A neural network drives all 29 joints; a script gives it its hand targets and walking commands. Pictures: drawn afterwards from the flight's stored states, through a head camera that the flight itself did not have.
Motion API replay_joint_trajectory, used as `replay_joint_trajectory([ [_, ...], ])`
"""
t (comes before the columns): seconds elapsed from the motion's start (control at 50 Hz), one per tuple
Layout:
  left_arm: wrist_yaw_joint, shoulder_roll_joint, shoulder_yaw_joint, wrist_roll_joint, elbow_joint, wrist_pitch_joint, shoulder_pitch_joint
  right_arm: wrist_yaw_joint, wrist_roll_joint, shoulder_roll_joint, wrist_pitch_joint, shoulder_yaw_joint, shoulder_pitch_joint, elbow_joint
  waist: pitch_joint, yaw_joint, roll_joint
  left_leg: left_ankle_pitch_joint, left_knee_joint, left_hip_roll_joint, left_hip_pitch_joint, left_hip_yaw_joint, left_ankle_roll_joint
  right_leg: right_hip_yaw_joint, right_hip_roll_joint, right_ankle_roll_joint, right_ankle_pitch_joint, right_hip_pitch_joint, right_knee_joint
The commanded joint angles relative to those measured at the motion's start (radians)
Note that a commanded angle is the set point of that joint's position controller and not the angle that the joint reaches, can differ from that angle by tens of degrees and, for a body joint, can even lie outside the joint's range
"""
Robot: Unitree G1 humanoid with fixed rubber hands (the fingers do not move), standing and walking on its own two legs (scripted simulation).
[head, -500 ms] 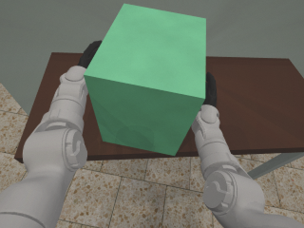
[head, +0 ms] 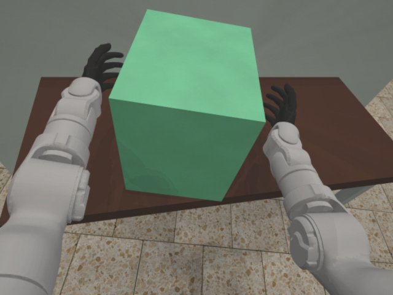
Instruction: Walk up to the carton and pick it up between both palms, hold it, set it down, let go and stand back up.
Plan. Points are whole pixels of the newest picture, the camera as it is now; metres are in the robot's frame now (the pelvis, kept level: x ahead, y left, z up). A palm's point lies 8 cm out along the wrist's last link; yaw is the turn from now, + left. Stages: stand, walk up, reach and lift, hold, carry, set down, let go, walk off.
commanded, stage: set down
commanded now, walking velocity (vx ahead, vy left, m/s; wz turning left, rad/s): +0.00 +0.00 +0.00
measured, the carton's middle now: (186, 110) +0.49 -0.02 +0.08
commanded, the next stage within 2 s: none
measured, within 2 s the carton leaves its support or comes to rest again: neither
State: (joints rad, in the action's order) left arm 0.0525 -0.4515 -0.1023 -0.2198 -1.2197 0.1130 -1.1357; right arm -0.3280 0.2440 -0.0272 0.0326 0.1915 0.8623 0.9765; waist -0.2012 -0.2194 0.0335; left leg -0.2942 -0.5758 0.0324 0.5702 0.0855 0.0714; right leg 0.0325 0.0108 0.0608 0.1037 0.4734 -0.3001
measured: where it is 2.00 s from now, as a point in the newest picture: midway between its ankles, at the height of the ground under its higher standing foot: outside the picture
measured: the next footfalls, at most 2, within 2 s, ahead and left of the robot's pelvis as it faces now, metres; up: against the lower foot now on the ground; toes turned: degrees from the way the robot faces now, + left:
none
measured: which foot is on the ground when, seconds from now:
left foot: down 0.00-1.00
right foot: down 0.00-1.00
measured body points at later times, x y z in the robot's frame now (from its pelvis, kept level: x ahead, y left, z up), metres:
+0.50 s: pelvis -0.03 +0.01 +0.00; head -0.03 +0.05 +0.45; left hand +0.47 +0.19 +0.29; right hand +0.39 -0.20 +0.25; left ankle -0.02 +0.05 -0.73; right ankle +0.01 -0.17 -0.73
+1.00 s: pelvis -0.04 -0.05 +0.01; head -0.02 +0.02 +0.45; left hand +0.48 +0.18 +0.24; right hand +0.39 -0.21 +0.23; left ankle -0.02 +0.05 -0.73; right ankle +0.01 -0.17 -0.73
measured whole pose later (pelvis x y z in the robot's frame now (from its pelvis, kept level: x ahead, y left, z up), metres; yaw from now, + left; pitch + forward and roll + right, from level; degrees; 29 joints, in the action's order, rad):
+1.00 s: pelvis -0.04 -0.05 +0.01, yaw +3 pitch +8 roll -2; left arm 0.16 -0.68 -0.34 -0.47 -1.53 0.16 -1.44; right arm -0.38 0.27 -0.01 -0.31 0.10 1.14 0.95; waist -0.13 -0.33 0.09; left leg -0.19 -0.49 0.02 0.44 0.02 0.02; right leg 0.08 0.00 0.01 0.09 0.39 -0.34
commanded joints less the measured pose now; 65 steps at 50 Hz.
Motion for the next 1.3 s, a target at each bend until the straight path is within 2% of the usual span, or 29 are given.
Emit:
replay_joint_trajectory([
  [0.0,0.012,-0.101,-0.062,-0.053,0.190,0.046,-0.560,0.027,0.065,-0.242,-0.054,-0.044,0.509,-0.126,-0.587,-0.010,-0.406,1.095,-0.042,0.096,-0.804,-0.158,-0.208,0.070,-0.070,-0.075,-0.317,0.008,-0.031],
  [0.02,0.019,-0.083,-0.087,-0.064,0.157,0.057,-0.555,0.032,0.072,-0.240,-0.073,-0.047,0.514,-0.087,-0.519,-0.015,-0.393,1.065,-0.031,0.102,-0.787,-0.158,-0.215,0.065,-0.065,-0.091,-0.266,0.022,-0.006],
  [0.06,0.029,-0.075,-0.122,-0.091,0.108,0.043,-0.561,0.041,0.055,-0.235,-0.100,-0.039,0.538,-0.077,-0.456,-0.024,-0.354,0.901,0.006,0.092,-0.716,-0.157,-0.206,0.050,-0.049,-0.104,-0.203,0.012,-0.006],
  [0.1,0.025,-0.110,-0.129,-0.121,0.120,0.022,-0.610,0.049,0.046,-0.245,-0.124,-0.036,0.597,-0.136,-0.487,-0.019,-0.334,0.767,0.041,0.071,-0.643,-0.149,-0.193,0.037,-0.039,-0.105,-0.221,-0.058,-0.032],
  [0.18,0.022,-0.187,-0.123,-0.146,0.113,0.025,-0.726,0.059,0.028,-0.260,-0.183,-0.041,0.685,-0.159,-0.504,-0.009,-0.310,0.650,0.086,0.061,-0.597,-0.144,-0.178,0.029,-0.029,-0.099,-0.250,-0.166,-0.051],
  [0.22,0.027,-0.206,-0.122,-0.154,0.053,0.032,-0.767,0.055,0.010,-0.257,-0.217,-0.024,0.718,-0.130,-0.470,-0.015,-0.286,0.545,0.111,0.054,-0.560,-0.137,-0.173,0.021,-0.026,-0.103,-0.243,-0.213,-0.051],
  [0.26,0.027,-0.215,-0.133,-0.160,0.013,0.032,-0.804,0.047,-0.017,-0.259,-0.235,0.005,0.740,-0.113,-0.464,-0.037,-0.278,0.469,0.135,0.054,-0.534,-0.137,-0.171,0.019,-0.025,-0.101,-0.247,-0.243,-0.056],
  [0.34,0.027,-0.224,-0.161,-0.189,-0.083,0.034,-0.848,0.034,-0.047,-0.265,-0.260,0.025,0.806,-0.114,-0.464,-0.064,-0.260,0.404,0.147,0.060,-0.522,-0.150,-0.173,0.023,-0.026,-0.103,-0.243,-0.259,-0.063],
  [0.38,0.032,-0.229,-0.176,-0.205,-0.139,0.043,-0.859,0.026,-0.046,-0.267,-0.273,0.015,0.830,-0.113,-0.448,-0.071,-0.242,0.392,0.151,0.062,-0.519,-0.153,-0.174,0.026,-0.027,-0.104,-0.243,-0.267,-0.059],
  [0.46,0.051,-0.227,-0.218,-0.232,-0.275,0.041,-0.882,0.013,-0.040,-0.243,-0.301,-0.005,0.855,-0.080,-0.353,-0.092,-0.215,0.287,0.177,0.061,-0.468,-0.155,-0.168,0.026,-0.019,-0.109,-0.202,-0.268,-0.049],
  [0.54,0.067,-0.223,-0.270,-0.265,-0.358,0.018,-0.903,0.013,-0.022,-0.219,-0.313,-0.037,0.866,-0.060,-0.292,-0.111,-0.230,0.209,0.191,0.060,-0.439,-0.166,-0.166,0.032,-0.009,-0.116,-0.165,-0.245,-0.048],
  [0.64,0.085,-0.232,-0.304,-0.290,-0.403,-0.011,-0.925,0.010,-0.011,-0.199,-0.320,-0.059,0.870,-0.048,-0.271,-0.121,-0.250,0.135,0.200,0.054,-0.419,-0.173,-0.155,0.037,0.000,-0.120,-0.132,-0.214,-0.051],
  [0.72,0.092,-0.245,-0.312,-0.300,-0.352,-0.032,-0.931,0.002,-0.016,-0.197,-0.313,-0.051,0.862,-0.072,-0.323,-0.134,-0.273,0.145,0.190,0.045,-0.435,-0.171,-0.149,0.042,-0.001,-0.114,-0.149,-0.185,-0.054],
  [0.86,0.103,-0.268,-0.275,-0.279,-0.226,-0.015,-0.869,-0.034,0.000,-0.192,-0.301,-0.055,0.812,-0.153,-0.427,-0.130,-0.329,0.251,0.154,0.022,-0.483,-0.144,-0.142,0.047,-0.013,-0.104,-0.218,-0.199,-0.056],
  [0.98,0.111,-0.329,-0.171,-0.225,-0.036,0.041,-0.773,-0.083,0.049,-0.173,-0.306,-0.084,0.718,-0.292,-0.505,-0.092,-0.349,0.348,0.122,-0.016,-0.477,-0.090,-0.130,0.034,-0.017,-0.092,-0.345,-0.317,-0.061],
  [1.04,0.117,-0.369,-0.111,-0.194,0.061,0.078,-0.734,-0.109,0.071,-0.156,-0.324,-0.092,0.665,-0.370,-0.518,-0.068,-0.349,0.334,0.128,-0.034,-0.443,-0.066,-0.122,0.020,-0.012,-0.083,-0.420,-0.408,-0.066],
  [1.14,0.119,-0.428,-0.021,-0.145,0.207,0.147,-0.650,-0.148,0.108,-0.125,-0.368,-0.112,0.566,-0.527,-0.523,-0.021,-0.299,0.233,0.168,-0.062,-0.274,-0.024,-0.105,-0.019,0.010,-0.069,-0.601,-0.636,-0.091],
  [1.18,0.120,-0.446,0.005,-0.130,0.245,0.173,-0.620,-0.160,0.120,-0.119,-0.392,-0.119,0.529,-0.576,-0.514,-0.013,-0.269,0.200,0.189,-0.069,-0.224,-0.015,-0.092,-0.027,0.015,-0.061,-0.626,-0.704,-0.099],
  [1.22,0.123,-0.461,0.027,-0.124,0.281,0.199,-0.607,-0.169,0.131,-0.116,-0.417,-0.128,0.513,-0.614,-0.500,-0.003,-0.252,0.193,0.194,-0.068,-0.220,-0.012,-0.083,-0.032,0.016,-0.058,-0.615,-0.709,-0.100],
  [1.28,0.128,-0.451,0.036,-0.131,0.337,0.230,-0.566,-0.171,0.144,-0.122,-0.445,-0.138,0.472,-0.659,-0.479,-0.002,-0.248,0.231,0.188,-0.052,-0.317,-0.026,-0.077,-0.018,-0.002,-0.059,-0.546,-0.647,-0.091],
])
